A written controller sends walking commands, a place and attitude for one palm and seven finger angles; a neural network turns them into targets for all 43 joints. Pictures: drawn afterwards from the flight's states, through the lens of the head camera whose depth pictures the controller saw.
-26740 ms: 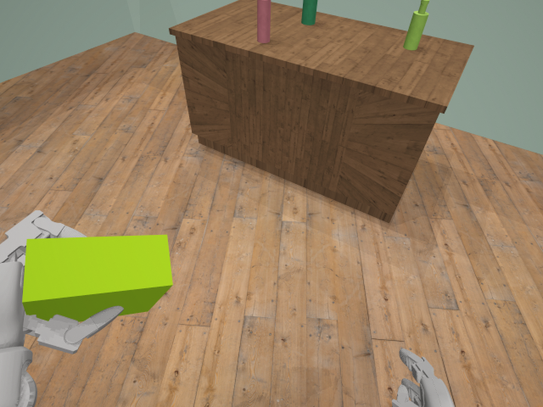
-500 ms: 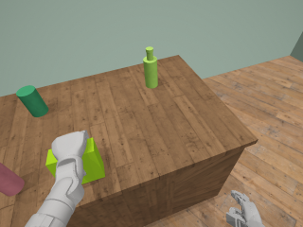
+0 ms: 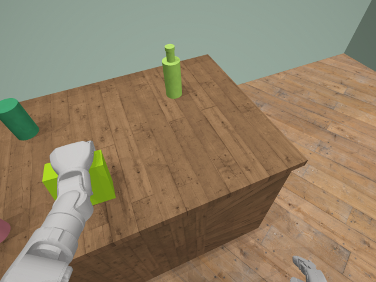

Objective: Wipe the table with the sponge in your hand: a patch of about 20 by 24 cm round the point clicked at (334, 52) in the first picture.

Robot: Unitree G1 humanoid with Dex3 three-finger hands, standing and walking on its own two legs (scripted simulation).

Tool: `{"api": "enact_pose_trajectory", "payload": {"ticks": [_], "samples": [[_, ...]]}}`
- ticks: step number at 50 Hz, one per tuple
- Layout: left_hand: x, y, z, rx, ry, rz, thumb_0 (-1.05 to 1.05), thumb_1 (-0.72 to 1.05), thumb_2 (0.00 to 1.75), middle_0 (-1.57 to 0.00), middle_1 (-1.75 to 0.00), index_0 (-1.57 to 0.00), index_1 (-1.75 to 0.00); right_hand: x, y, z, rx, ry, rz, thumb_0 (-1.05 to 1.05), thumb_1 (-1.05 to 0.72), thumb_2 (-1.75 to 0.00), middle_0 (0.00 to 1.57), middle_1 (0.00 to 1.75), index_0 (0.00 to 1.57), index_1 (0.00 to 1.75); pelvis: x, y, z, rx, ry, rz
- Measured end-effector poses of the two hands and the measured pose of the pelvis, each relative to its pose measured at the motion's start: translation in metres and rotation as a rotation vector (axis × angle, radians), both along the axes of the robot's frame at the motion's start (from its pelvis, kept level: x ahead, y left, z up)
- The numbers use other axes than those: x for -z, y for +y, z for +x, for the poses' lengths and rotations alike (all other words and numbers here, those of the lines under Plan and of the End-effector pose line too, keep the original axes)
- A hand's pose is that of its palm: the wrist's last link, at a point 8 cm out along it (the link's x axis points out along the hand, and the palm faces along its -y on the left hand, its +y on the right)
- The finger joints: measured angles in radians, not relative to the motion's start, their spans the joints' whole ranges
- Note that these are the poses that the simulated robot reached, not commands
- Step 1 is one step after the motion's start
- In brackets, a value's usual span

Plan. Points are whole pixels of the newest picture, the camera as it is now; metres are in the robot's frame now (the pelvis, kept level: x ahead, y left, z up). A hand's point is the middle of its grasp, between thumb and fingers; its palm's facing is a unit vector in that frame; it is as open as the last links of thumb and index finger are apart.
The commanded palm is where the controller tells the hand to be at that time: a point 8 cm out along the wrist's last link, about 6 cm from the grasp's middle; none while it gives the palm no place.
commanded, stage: wipe forward along the first lane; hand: left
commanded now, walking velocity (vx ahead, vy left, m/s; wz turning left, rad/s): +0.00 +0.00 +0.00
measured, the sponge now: (85, 187) +0.33 +0.30 -0.04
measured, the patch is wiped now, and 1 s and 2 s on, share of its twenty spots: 0.15 0.30 0.35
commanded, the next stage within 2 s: slide across to the middle lane in 1.14 s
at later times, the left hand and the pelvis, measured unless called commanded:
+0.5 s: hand (76, 158) +0.39 +0.32 +0.01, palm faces -0.12 +0.00 -0.99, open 10.1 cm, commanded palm +0.37 +0.32 +0.04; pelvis -0.01 +0.01 -0.01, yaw -1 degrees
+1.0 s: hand (71, 145) +0.43 +0.35 +0.01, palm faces -0.12 +0.01 -0.99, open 10.1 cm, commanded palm +0.42 +0.33 +0.04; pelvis -0.01 +0.03 -0.02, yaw -1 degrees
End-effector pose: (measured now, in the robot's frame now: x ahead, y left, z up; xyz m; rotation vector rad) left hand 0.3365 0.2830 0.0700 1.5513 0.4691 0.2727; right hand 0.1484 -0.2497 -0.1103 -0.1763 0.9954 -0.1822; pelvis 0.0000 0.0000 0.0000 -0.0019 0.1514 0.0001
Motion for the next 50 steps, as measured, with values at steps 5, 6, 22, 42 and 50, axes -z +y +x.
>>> {"api": "enact_pose_trajectory", "payload": {"ticks": [5,6,22,42,50], "samples": [[0.0,0.008,0.011,-0.005,0.003,0.004,0.01,-0.51,1.03,-0.75,-1.32,-0.76,-1.31,0.005,-0.007,-0.016,0.022,0.04,-0.013,0.01,-0.91,-0.9,0.2,0.3,0.2,0.3,0.002,0.0,-0.001,0.002,0.022,-0.003],[0.0,0.009,0.013,-0.006,0.005,0.004,0.01,-0.51,1.03,-0.75,-1.32,-0.76,-1.31,0.005,-0.008,-0.019,0.026,0.047,-0.016,0.01,-0.91,-0.9,0.2,0.3,0.2,0.3,0.002,0.0,-0.002,0.003,0.027,-0.003],[0.001,0.026,0.035,0.017,0.001,0.013,0.01,-0.51,1.03,-0.75,-1.32,-0.76,-1.32,0.013,-0.006,-0.057,0.073,0.115,-0.02,0.01,-0.91,-0.9,0.2,0.3,0.2,0.3,0.007,0.009,-0.006,0.009,0.075,-0.016],[0.001,0.05,0.065,0.011,0.001,0.025,0.01,-0.51,1.04,-0.75,-1.32,-0.76,-1.32,0.016,0.012,-0.087,0.088,0.177,-0.037,0.01,-0.91,-0.9,0.21,0.3,0.2,0.3,0.014,0.028,-0.011,0.005,0.126,-0.035],[0.001,0.06,0.08,0.0,-0.002,0.023,0.02,-0.51,1.04,-0.75,-1.32,-0.77,-1.32,0.018,0.016,-0.103,0.105,0.227,-0.042,0.01,-0.91,-0.9,0.21,0.3,0.2,0.3,0.017,0.034,-0.009,0.008,0.152,-0.043]]}}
